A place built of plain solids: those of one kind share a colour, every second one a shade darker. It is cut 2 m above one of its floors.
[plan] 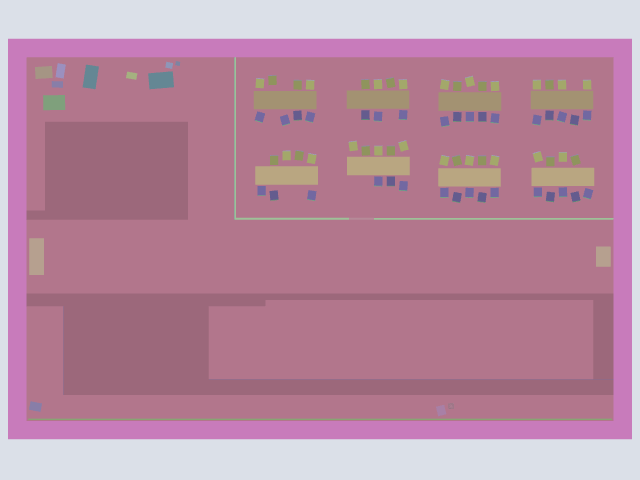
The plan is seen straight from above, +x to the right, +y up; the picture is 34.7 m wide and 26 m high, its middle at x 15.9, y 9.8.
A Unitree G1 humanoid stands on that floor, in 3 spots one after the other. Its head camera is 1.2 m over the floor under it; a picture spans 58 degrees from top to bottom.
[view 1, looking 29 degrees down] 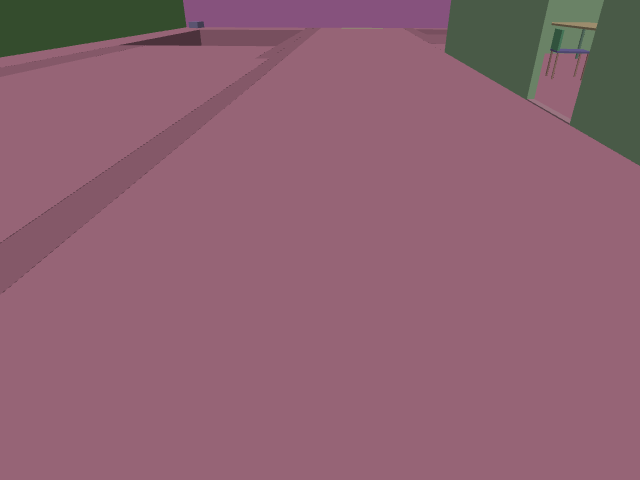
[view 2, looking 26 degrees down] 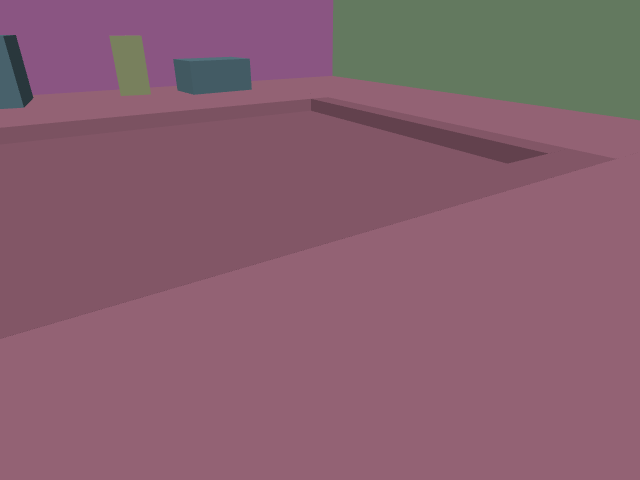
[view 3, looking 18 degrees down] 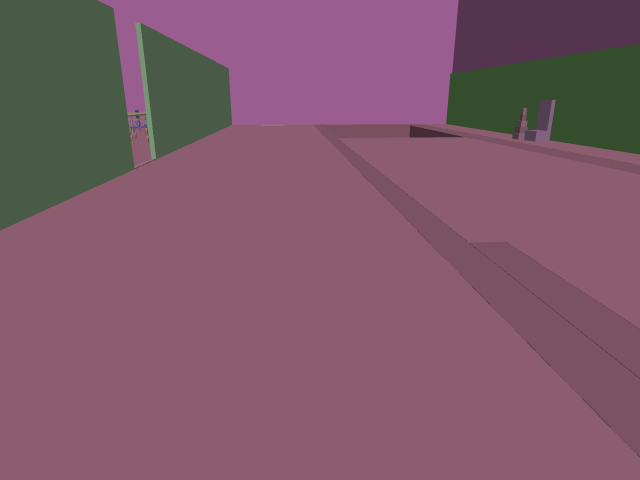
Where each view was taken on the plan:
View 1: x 23.78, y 8.50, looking -176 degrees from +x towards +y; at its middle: floor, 2.48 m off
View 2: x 3.82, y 8.90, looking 57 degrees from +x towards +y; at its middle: floor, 2.74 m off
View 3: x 9.43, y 8.11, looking -4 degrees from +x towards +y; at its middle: floor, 3.88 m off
